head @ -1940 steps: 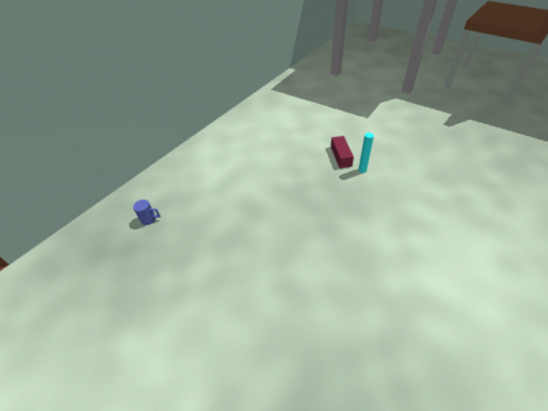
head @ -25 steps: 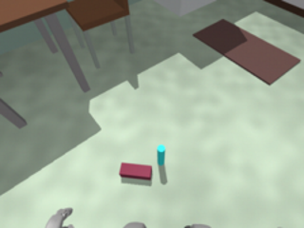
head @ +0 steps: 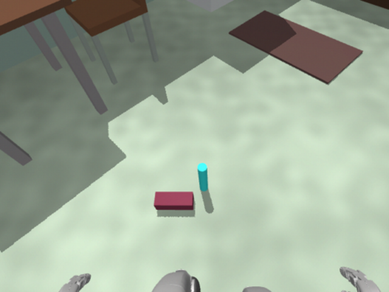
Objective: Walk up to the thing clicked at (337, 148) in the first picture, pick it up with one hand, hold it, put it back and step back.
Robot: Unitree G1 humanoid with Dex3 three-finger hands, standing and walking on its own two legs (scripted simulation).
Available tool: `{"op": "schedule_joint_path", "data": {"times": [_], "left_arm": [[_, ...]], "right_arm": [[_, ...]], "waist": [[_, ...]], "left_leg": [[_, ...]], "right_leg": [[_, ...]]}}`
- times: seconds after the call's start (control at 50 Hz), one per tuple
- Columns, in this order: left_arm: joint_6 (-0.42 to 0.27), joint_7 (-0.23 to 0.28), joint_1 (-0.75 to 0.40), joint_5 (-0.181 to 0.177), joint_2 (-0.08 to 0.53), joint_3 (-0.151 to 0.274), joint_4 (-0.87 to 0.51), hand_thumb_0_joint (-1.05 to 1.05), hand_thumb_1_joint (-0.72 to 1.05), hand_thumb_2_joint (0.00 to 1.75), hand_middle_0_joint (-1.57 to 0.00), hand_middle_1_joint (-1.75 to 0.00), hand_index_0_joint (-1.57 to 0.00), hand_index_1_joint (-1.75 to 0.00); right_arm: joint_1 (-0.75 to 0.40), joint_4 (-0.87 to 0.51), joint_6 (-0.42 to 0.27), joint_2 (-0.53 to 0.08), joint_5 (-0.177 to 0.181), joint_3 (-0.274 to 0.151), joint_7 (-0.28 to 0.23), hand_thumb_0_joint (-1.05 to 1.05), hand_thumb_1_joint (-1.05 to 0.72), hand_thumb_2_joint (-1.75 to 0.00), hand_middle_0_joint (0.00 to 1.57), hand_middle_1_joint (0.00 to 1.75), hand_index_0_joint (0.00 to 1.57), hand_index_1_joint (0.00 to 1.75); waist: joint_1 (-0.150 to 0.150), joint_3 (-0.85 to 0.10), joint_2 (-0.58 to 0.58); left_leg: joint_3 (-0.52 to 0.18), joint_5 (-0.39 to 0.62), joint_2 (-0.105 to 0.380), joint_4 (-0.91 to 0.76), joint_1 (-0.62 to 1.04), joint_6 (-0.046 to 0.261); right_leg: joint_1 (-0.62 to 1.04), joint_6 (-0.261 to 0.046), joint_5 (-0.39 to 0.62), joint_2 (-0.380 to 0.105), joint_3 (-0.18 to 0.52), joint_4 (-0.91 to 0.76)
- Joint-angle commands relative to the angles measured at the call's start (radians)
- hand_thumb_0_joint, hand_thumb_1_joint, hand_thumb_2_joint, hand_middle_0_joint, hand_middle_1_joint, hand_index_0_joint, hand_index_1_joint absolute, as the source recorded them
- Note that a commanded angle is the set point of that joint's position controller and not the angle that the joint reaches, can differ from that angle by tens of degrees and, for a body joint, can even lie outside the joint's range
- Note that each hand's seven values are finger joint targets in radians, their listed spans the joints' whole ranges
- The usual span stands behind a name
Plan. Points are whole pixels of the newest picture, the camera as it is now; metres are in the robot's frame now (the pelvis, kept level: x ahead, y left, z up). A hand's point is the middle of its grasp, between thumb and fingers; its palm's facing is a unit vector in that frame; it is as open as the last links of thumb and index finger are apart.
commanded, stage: step back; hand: left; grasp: from above
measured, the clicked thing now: (174, 200) +0.56 +0.21 -0.72
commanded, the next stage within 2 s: none
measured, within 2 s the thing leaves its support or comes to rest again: neither
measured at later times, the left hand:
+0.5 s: hand out of the picture -0.04 +0.27 -0.14, palm faces +0.07 -0.94 -0.34, open 7.4 cm
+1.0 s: hand out of the picture -0.24 +0.23 -0.12, palm faces +0.02 -0.90 -0.43, open 7.4 cm
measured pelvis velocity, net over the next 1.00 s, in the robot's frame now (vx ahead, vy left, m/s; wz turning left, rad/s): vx -0.31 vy -0.05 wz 0.01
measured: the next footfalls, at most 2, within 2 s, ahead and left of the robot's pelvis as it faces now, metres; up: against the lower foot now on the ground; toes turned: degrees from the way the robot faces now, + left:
left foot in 0.36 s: -0.11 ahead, +0.11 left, +0.00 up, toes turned +2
right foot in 0.78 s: -0.24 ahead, -0.17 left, +0.00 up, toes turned +2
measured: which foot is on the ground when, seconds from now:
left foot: down 0.00-0.02, up 0.04-0.34, down 0.36-0.82, up 0.84-1.00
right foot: down 0.00-0.38, up 0.40-0.76, down 0.78-1.00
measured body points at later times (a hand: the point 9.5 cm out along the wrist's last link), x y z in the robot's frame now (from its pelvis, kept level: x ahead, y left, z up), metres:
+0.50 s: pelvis -0.15 +0.00 +0.01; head -0.10 +0.04 +0.46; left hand -0.05 +0.32 -0.12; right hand -0.04 -0.30 -0.09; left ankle -0.15 +0.11 -0.72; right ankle -0.10 -0.13 -0.65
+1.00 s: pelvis -0.31 -0.05 +0.01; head -0.27 -0.07 +0.46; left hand -0.24 +0.27 -0.09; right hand -0.20 -0.36 -0.11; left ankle -0.33 +0.10 -0.64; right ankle -0.28 -0.17 -0.72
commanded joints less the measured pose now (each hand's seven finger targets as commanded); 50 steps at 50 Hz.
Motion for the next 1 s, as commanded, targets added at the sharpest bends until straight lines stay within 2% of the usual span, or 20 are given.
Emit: {"op": "schedule_joint_path", "data": {"times": [0.0, 0.02, 0.04, 0.1, 0.24, 0.32, 0.34, 0.36, 0.38, 0.4, 0.48, 0.64, 0.72, 0.76, 0.78, 0.8, 0.82, 0.84, 0.9, 0.98], "left_arm": [[-0.032, 0.001, 0.107, 0.01, 0.287, 0.076, -0.076, 0.0, 0.9, 0.9, -0.2, -0.3, -0.2, -0.3], [-0.033, 0.001, 0.018, 0.015, 0.356, 0.086, -0.115, 0.0, 0.9, 0.9, -0.2, -0.3, -0.2, -0.3], [-0.039, 0.006, -0.036, 0.018, 0.323, 0.082, -0.145, 0.0, 0.9, 0.9, -0.2, -0.3, -0.2, -0.3], [-0.041, 0.015, -0.102, 0.009, 0.233, 0.064, -0.168, 0.0, 0.9, 0.9, -0.2, -0.3, -0.2, -0.3], [-0.023, 0.02, 0.05, 0.017, 0.219, 0.059, -0.178, 0.0, 0.9, 0.9, -0.2, -0.3, -0.2, -0.3], [-0.001, 0.011, 0.008, -0.002, 0.242, 0.051, -0.2, 0.0, 0.9, 0.9, -0.2, -0.3, -0.2, -0.3], [0.008, 0.008, 0.01, -0.005, 0.218, 0.042, -0.205, 0.0, 0.9, 0.9, -0.2, -0.3, -0.2, -0.3], [0.008, 0.005, 0.016, -0.01, 0.181, 0.035, -0.22, 0.0, 0.9, 0.9, -0.2, -0.3, -0.2, -0.3], [0.006, 0.013, -0.005, -0.008, 0.185, 0.045, -0.219, 0.0, 0.9, 0.9, -0.2, -0.3, -0.2, -0.3], [0.006, 0.026, -0.06, 0.009, 0.213, 0.062, -0.222, 0.0, 0.9, 0.9, -0.2, -0.3, -0.2, -0.3], [0.009, 0.011, 0.066, -0.014, 0.203, 0.065, -0.153, 0.0, 0.9, 0.9, -0.2, -0.3, -0.2, -0.3], [-0.01, 0.008, 0.059, -0.001, 0.178, 0.051, -0.171, 0.0, 0.9, 0.9, -0.2, -0.3, -0.2, -0.3], [-0.02, -0.001, 0.148, 0.0, 0.181, 0.051, -0.107, 0.0, 0.9, 0.9, -0.2, -0.3, -0.2, -0.3], [-0.025, -0.003, 0.23, 0.008, 0.193, 0.058, -0.058, 0.0, 0.9, 0.9, -0.2, -0.3, -0.2, -0.3], [-0.03, -0.005, 0.211, 0.022, 0.255, 0.073, -0.074, 0.0, 0.9, 0.9, -0.2, -0.3, -0.2, -0.3], [-0.029, -0.007, 0.186, 0.021, 0.332, 0.094, -0.1, 0.0, 0.9, 0.9, -0.2, -0.3, -0.2, -0.3], [-0.025, -0.002, 0.084, 0.03, 0.415, 0.105, -0.146, 0.0, 0.9, 0.9, -0.2, -0.3, -0.2, -0.3], [-0.029, 0.006, 0.012, 0.019, 0.379, 0.096, -0.17, 0.0, 0.9, 0.9, -0.2, -0.3, -0.2, -0.3], [-0.03, 0.012, -0.097, 0.02, 0.251, 0.067, -0.186, 0.0, 0.9, 0.9, -0.2, -0.3, -0.2, -0.3], [-0.019, 0.017, 0.007, 0.033, 0.237, 0.059, -0.189, 0.0, 0.9, 0.9, -0.2, -0.3, -0.2, -0.3]], "right_arm": [[-0.043, -0.094, -0.006, -0.192, 0.011, -0.056, -0.007, 0.0, -0.9, -0.9, 0.2, 0.3, 0.2, 0.3], [-0.026, -0.081, 0.002, -0.203, 0.005, -0.068, -0.016, 0.0, -0.9, -0.9, 0.2, 0.3, 0.2, 0.3], [0.014, -0.06, 0.003, -0.223, 0.002, -0.074, -0.013, 0.0, -0.9, -0.9, 0.2, 0.3, 0.2, 0.3], [0.087, -0.019, 0.001, -0.206, 0.012, -0.061, -0.007, 0.0, -0.9, -0.9, 0.2, 0.3, 0.2, 0.3], [0.076, -0.064, -0.019, -0.19, 0.005, -0.043, -0.021, 0.0, -0.9, -0.9, 0.2, 0.3, 0.2, 0.3], [0.194, -0.022, -0.028, -0.181, -0.011, -0.058, -0.015, 0.0, -0.9, -0.9, 0.2, 0.3, 0.2, 0.3], [0.186, -0.024, -0.03, -0.202, -0.022, -0.071, -0.014, 0.0, -0.9, -0.9, 0.2, 0.3, 0.2, 0.3], [0.177, -0.038, -0.032, -0.284, -0.038, -0.091, -0.014, 0.0, -0.9, -0.9, 0.2, 0.3, 0.2, 0.3], [0.094, -0.062, -0.028, -0.365, -0.042, -0.103, -0.006, 0.0, -0.9, -0.9, 0.2, 0.3, 0.2, 0.3], [0.088, -0.077, -0.029, -0.398, -0.032, -0.111, -0.006, 0.0, -0.9, -0.9, 0.2, 0.3, 0.2, 0.3], [-0.041, -0.105, -0.042, -0.256, -0.031, -0.071, -0.019, 0.0, -0.9, -0.9, 0.2, 0.3, 0.2, 0.3], [0.092, -0.111, -0.033, -0.268, -0.019, -0.088, -0.025, 0.0, -0.9, -0.9, 0.2, 0.3, 0.2, 0.3], [0.032, -0.133, -0.012, -0.293, -0.019, -0.089, -0.016, 0.0, -0.9, -0.9, 0.2, 0.3, 0.2, 0.3], [-0.003, -0.138, 0.003, -0.275, -0.004, -0.082, -0.011, 0.0, -0.9, -0.9, 0.2, 0.3, 0.2, 0.3], [-0.001, -0.15, 0.003, -0.24, 0.005, -0.073, -0.009, 0.0, -0.9, -0.9, 0.2, 0.3, 0.2, 0.3], [-0.002, -0.171, 0.001, -0.182, 0.007, -0.055, -0.012, 0.0, -0.9, -0.9, 0.2, 0.3, 0.2, 0.3], [-0.025, -0.166, 0.003, -0.214, 0.004, -0.074, -0.032, 0.0, -0.9, -0.9, 0.2, 0.3, 0.2, 0.3], [-0.003, -0.145, 0.0, -0.252, 0.01, -0.088, -0.03, 0.0, -0.9, -0.9, 0.2, 0.3, 0.2, 0.3], [0.093, -0.085, -0.001, -0.21, 0.014, -0.067, -0.017, 0.0, -0.9, -0.9, 0.2, 0.3, 0.2, 0.3], [0.08, -0.099, -0.017, -0.193, 0.004, -0.051, -0.023, 0.0, -0.9, -0.9, 0.2, 0.3, 0.2, 0.3]], "waist": [[0.042, -0.203, -0.215], [0.05, -0.161, -0.305], [0.022, -0.116, -0.258], [-0.023, -0.129, -0.144], [0.067, -0.273, -0.2], [0.002, -0.315, -0.195], [0.004, -0.302, -0.136], [0.005, -0.302, 0.065], [0.006, -0.243, 0.202], [-0.056, -0.205, 0.227], [0.063, -0.168, 0.104], [-0.029, -0.267, 0.165], [0.003, -0.319, 0.197], [0.044, -0.334, 0.156], [0.041, -0.309, 0.018], [0.049, -0.248, -0.219], [0.086, -0.203, -0.345], [0.045, -0.142, -0.305], [-0.023, -0.135, -0.168], [0.047, -0.169, -0.202]], "left_leg": [[-0.144, -0.202, -0.048, 0.126, -0.118, -0.031], [-0.151, -0.387, -0.107, 0.402, -0.043, -0.057], [-0.208, -0.37, -0.092, 0.509, 0.001, -0.057], [-0.241, -0.238, -0.148, 0.556, -0.044, -0.046], [-0.143, -0.318, -0.065, 0.184, -0.104, -0.078], [-0.064, 0.001, -0.035, -0.28, 0.14, -0.039], [-0.135, 0.103, 0.005, -0.306, 0.221, -0.019], [-0.386, 0.201, 0.199, -0.314, 0.296, 0.039], [-0.545, 0.277, 0.356, -0.335, 0.223, 0.152], [-0.614, 0.254, 0.448, -0.362, 0.022, 0.266], [-0.275, 0.438, 0.235, -0.262, 0.12, 0.148], [-0.287, 0.489, 0.27, -0.164, 0.376, 0.218], [-0.253, 0.365, 0.225, -0.118, 0.245, 0.157], [-0.227, 0.225, 0.178, -0.066, 0.123, 0.093], [-0.21, 0.073, 0.091, 0.025, -0.028, 0.034], [-0.146, -0.25, -0.077, 0.188, -0.215, -0.026], [-0.173, -0.397, -0.075, 0.426, -0.128, -0.053], [-0.23, -0.368, -0.034, 0.516, -0.047, -0.047], [-0.207, -0.229, -0.133, 0.571, -0.064, -0.043], [-0.139, -0.271, -0.105, 0.341, -0.104, -0.065]], "right_leg": [[0.053, -0.201, 0.165, -0.283, 0.391, -0.338], [-0.15, -0.322, 0.196, -0.435, 0.514, -0.396], [-0.237, -0.321, 0.236, -0.434, 0.516, -0.396], [-0.136, -0.189, 0.371, -0.232, 0.197, -0.319], [0.256, -0.212, 0.576, -0.258, 0.186, -0.185], [0.164, -0.137, 0.523, -0.216, 0.143, -0.069], [0.043, -0.09, 0.39, -0.172, 0.124, -0.049], [-0.142, -0.035, 0.166, -0.067, 0.052, 0.089], [-0.276, -0.004, -0.215, 0.078, 0.011, 0.263], [-0.191, 0.011, -0.302, 0.055, 0.112, 0.449], [-0.269, -0.007, -0.106, 0.091, 0.159, 0.664], [-0.242, 0.053, -0.157, 0.006, 0.062, 0.276], [-0.023, 0.02, -0.015, -0.017, -0.034, -0.084], [0.118, -0.02, 0.159, -0.023, -0.049, -0.271], [0.147, -0.061, 0.153, -0.12, 0.143, -0.253], [0.115, -0.138, 0.133, -0.293, 0.373, -0.307], [-0.135, -0.3, 0.183, -0.458, 0.502, -0.362], [-0.281, -0.297, 0.188, -0.465, 0.491, -0.384], [-0.183, -0.181, 0.367, -0.237, 0.115, -0.25], [0.014, -0.178, 0.417, -0.215, 0.097, -0.194]]}}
